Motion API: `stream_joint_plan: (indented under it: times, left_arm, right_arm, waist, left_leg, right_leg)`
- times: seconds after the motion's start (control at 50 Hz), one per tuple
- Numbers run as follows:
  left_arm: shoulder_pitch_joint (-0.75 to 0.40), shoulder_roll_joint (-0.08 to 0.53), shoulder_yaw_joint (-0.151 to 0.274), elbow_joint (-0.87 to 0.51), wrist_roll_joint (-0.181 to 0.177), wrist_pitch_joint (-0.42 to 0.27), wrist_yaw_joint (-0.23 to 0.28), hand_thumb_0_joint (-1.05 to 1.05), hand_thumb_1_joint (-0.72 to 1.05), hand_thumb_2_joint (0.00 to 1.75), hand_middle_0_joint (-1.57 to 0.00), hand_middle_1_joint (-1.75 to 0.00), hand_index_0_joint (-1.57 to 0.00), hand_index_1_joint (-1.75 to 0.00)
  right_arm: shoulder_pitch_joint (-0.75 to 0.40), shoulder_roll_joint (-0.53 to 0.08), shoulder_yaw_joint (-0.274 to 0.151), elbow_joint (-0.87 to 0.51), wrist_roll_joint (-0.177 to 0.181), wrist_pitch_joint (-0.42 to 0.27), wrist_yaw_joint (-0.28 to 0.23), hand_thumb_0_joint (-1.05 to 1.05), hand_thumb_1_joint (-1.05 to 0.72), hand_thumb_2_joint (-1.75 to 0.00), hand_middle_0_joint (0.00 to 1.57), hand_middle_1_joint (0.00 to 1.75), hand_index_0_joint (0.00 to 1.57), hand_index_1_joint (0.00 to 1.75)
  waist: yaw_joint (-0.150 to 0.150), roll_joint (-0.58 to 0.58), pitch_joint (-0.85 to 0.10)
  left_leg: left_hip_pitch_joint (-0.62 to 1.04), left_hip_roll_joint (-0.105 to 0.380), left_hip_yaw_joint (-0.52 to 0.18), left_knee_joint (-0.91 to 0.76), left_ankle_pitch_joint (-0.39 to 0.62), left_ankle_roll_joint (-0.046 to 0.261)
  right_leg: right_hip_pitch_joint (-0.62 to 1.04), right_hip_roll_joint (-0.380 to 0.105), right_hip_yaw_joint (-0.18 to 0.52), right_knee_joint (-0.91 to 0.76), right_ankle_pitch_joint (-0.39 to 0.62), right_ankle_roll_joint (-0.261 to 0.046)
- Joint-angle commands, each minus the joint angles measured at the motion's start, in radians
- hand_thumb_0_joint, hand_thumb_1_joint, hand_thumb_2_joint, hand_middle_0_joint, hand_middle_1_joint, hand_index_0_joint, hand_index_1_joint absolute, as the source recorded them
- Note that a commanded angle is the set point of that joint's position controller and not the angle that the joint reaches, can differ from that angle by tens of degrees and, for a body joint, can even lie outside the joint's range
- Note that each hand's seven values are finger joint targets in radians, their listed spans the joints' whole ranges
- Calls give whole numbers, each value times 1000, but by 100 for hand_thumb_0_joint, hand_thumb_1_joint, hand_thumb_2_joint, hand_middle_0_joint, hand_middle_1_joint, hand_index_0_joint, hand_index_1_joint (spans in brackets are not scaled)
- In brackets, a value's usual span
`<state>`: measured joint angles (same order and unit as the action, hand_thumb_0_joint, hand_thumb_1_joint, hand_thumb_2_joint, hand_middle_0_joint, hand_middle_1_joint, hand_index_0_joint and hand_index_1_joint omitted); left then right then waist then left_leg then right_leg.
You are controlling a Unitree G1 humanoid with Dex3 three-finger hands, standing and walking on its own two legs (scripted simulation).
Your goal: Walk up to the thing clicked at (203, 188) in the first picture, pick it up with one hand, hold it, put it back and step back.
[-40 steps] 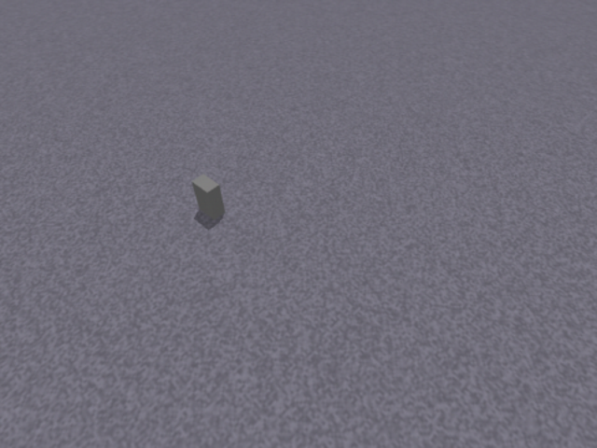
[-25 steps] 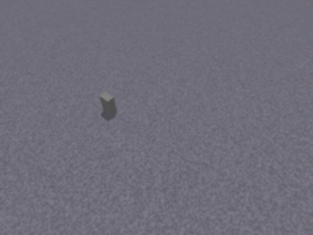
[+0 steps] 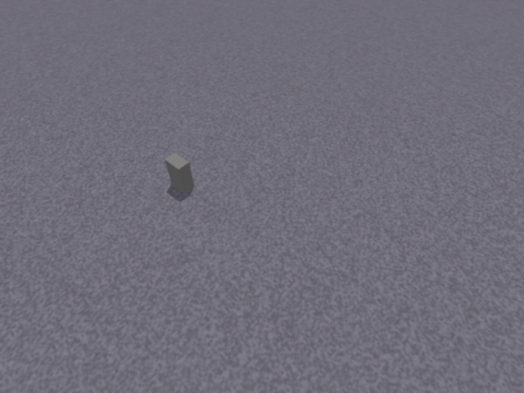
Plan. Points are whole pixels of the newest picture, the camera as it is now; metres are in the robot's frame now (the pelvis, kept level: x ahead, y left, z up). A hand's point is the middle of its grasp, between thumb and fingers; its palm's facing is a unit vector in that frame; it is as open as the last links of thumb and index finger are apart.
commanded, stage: stand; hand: left
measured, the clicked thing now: (180, 173) +1.23 +0.42 -0.70
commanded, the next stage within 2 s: walk up in 0.32 s
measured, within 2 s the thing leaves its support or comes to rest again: neither
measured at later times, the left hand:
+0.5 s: hand out of the picture +0.07 +0.30 -0.15, palm faces +0.08 -0.93 -0.36, open 7.3 cm
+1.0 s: hand (72, 327) +0.28 +0.36 -0.14, palm faces +0.06 -0.92 -0.40, open 7.3 cm
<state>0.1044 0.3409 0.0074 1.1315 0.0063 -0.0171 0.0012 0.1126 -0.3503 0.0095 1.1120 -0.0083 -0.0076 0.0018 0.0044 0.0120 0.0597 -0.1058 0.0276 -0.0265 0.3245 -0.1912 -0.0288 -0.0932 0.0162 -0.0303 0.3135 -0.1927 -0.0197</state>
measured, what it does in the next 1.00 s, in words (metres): walks ahead: left foot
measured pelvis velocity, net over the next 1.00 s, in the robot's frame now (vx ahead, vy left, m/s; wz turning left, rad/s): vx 0.23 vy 0.07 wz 0.13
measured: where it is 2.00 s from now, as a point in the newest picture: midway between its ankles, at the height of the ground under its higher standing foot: (241, 288)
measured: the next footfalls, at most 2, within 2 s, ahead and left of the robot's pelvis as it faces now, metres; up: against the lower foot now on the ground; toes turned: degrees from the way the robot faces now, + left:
left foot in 0.62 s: +0.18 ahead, +0.21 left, +0.00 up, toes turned +10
right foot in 1.02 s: +0.40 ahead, -0.05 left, +0.00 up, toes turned +3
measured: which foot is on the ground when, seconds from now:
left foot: down 0.00-0.38, up 0.40-0.60, down 0.62-1.00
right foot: down 0.00-0.64, up 0.66-1.00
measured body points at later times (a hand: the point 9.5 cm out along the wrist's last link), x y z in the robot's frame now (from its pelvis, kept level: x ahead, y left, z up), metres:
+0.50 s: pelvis +0.03 +0.02 -0.01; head +0.04 +0.02 +0.44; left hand +0.06 +0.34 -0.12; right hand +0.12 -0.30 -0.13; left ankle +0.03 +0.15 -0.71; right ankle -0.01 -0.10 -0.75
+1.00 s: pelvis +0.23 +0.07 -0.02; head +0.24 +0.05 +0.43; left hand +0.27 +0.41 -0.11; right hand +0.29 -0.25 -0.15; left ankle +0.14 +0.21 -0.75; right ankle +0.35 -0.05 -0.74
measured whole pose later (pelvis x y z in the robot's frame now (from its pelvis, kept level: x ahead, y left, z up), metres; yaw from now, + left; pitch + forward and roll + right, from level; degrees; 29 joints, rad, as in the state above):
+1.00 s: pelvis +0.23 +0.07 -0.02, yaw +7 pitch -2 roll +2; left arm 0.23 0.43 0.07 0.92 0.02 -0.05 -0.09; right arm 0.36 -0.41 -0.06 0.90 -0.01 -0.07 0.07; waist -0.03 0.00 0.06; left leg -0.08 0.03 0.03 0.51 -0.39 -0.02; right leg -0.42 -0.09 -0.04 0.62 -0.21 -0.02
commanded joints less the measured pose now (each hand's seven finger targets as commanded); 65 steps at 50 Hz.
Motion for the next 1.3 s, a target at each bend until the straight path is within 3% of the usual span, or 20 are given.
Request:
stream_joint_plan:
  times: [0.0,0.28,0.3,0.32,0.36,0.38,0.5,0.58,0.6,0.62,0.64,0.7,0.76,0.92,0.98,1.0,1.02,1.04,1.12,1.28]
  left_arm:
    - [-35,216,38,-58,0,-19,10,0,90,90,-20,-30,-20,-30]
    - [-33,216,36,-60,3,-18,10,0,90,90,-20,-30,-20,-30]
    - [44,323,107,-112,13,-40,-16,0,90,90,-20,-30,-20,-30]
    - [90,325,114,-95,24,-42,-24,0,90,90,-20,-30,-20,-30]
    - [158,378,147,-121,36,-50,-28,0,90,90,-20,-30,-20,-30]
    - [132,378,146,-154,40,-62,-28,0,90,90,-20,-30,-20,-30]
    - [19,356,141,-252,39,-79,-39,0,90,90,-20,-30,-20,-30]
    - [19,317,124,-273,27,-62,-54,0,90,90,-20,-30,-20,-30]
    - [75,271,109,-272,28,-54,-55,0,90,90,-20,-30,-20,-30]
    - [99,186,88,-290,21,-51,-58,0,90,90,-20,-30,-20,-30]
    - [58,249,97,-314,10,-53,-49,0,90,90,-20,-30,-20,-30]
    - [132,322,98,-255,-8,-53,-47,0,90,90,-20,-30,-20,-30]
    - [175,312,105,-235,4,-44,-69,0,90,90,-20,-30,-20,-30]
    - [93,277,120,-290,15,-55,-90,0,90,90,-20,-30,-20,-30]
    - [269,304,148,-244,15,-70,-71,0,90,90,-20,-30,-20,-30]
    - [381,360,172,-228,22,-83,-56,0,90,90,-20,-30,-20,-30]
    - [401,450,180,-250,18,-92,-46,0,90,90,-20,-30,-20,-30]
    - [317,448,165,-281,6,-89,-45,0,90,90,-20,-30,-20,-30]
    - [186,331,133,-316,-5,-92,-37,0,90,90,-20,-30,-20,-30]
    - [241,336,131,-367,9,-102,-38,0,90,90,-20,-30,-20,-30]
  right_arm:
    - [-28,-200,-35,-56,1,-23,-17,0,-90,-90,20,30,20,30]
    - [-35,-206,-39,-61,-2,-25,-17,0,-90,-90,20,30,20,30]
    - [26,-285,-102,-115,-12,-37,12,0,-90,-90,20,30,20,30]
    - [3,-279,-104,-124,-23,-34,26,0,-90,-90,20,30,20,30]
    - [-145,-228,-99,-213,-33,-24,43,0,-90,-90,20,30,20,30]
    - [-157,-225,-103,-227,-41,-27,46,0,-90,-90,20,30,20,30]
    - [12,-238,-138,-229,-23,-46,89,0,-90,-90,20,30,20,30]
    - [220,-257,-175,-176,-31,-49,78,0,-90,-90,20,30,20,30]
    - [320,-294,-194,-153,-34,-55,65,0,-90,-90,20,30,20,30]
    - [419,-384,-214,-153,-43,-61,50,0,-90,-90,20,30,20,30]
    - [364,-463,-214,-208,-22,-68,52,0,-90,-90,20,30,20,30]
    - [177,-369,-169,-269,0,-77,40,0,-90,-90,20,30,20,30]
    - [154,-343,-153,-282,-3,-86,42,0,-90,-90,20,30,20,30]
    - [158,-348,-154,-318,2,-96,46,0,-90,-90,20,30,20,30]
    - [147,-291,-132,-337,-2,-86,40,0,-90,-90,20,30,20,30]
    - [189,-224,-108,-346,3,-86,40,0,-90,-90,20,30,20,30]
    - [202,-201,-96,-369,13,-86,33,0,-90,-90,20,30,20,30]
    - [168,-290,-120,-344,2,-78,18,0,-90,-90,20,30,20,30]
    - [242,-267,-114,-272,16,-71,37,0,-90,-90,20,30,20,30]
    - [76,-215,-115,-353,-6,-64,76,0,-90,-90,20,30,20,30]
  waist:
    - [0,-7,-103]
    - [2,-3,-120]
    - [20,-24,-203]
    - [52,-31,-126]
    - [130,-208,64]
    - [128,-156,120]
    - [15,-159,27]
    - [-92,-32,-52]
    - [-129,104,-115]
    - [-162,370,-116]
    - [-152,286,-123]
    - [-25,72,15]
    - [0,127,30]
    - [-7,110,11]
    - [99,-38,-81]
    - [150,-263,-136]
    - [132,-371,-112]
    - [105,-222,-66]
    - [16,-180,12]
    - [50,-153,1]
  left_leg:
    - [21,104,-69,-27,209,49]
    - [28,105,-70,-25,243,48]
    - [-54,50,-83,78,-242,126]
    - [-234,39,-84,117,-432,134]
    - [-588,-15,42,469,-325,90]
    - [-658,45,-27,535,-280,69]
    - [-337,98,-10,358,-171,39]
    - [85,-16,144,238,10,40]
    - [269,-34,110,222,-100,77]
    - [310,187,-305,22,-441,170]
    - [203,365,-765,-189,-649,297]
    - [21,301,-461,-105,-464,277]
    - [-139,243,-252,-134,-324,254]
    - [-161,197,-110,-57,-177,217]
    - [-289,124,-13,289,20,164]
    - [-406,18,73,636,-29,120]
    - [-623,-114,47,826,-331,76]
    - [-608,-41,-70,924,-335,73]
    - [-475,36,-79,748,-140,61]
    - [-376,47,47,365,26,39]
  right_leg:
    - [25,-149,110,-34,227,-7]
    - [42,-152,103,-26,248,-8]
    - [142,-101,74,62,-259,-41]
    - [150,-151,157,42,-478,-77]
    - [149,-391,438,-207,-701,-206]
    - [117,-473,511,-249,-628,-259]
    - [-24,-307,138,-150,-297,-180]
    - [-261,-212,-39,169,-143,-119]
    - [-369,-158,-94,428,-79,-98]
    - [-568,-28,-118,790,-355,-45]
    - [-613,13,46,885,-422,-45]
    - [-570,-132,128,838,-220,-32]
    - [-407,-152,67,638,-161,5]
    - [-244,-103,-27,317,13,1]
    - [107,-45,-50,241,-45,-21]
    - [233,-169,146,95,-253,-57]
    - [258,-440,653,-112,-362,-151]
    - [135,-498,742,-117,-400,-237]
    - [-54,-308,254,-86,-146,-182]
    - [-46,-289,58,-37,139,-183]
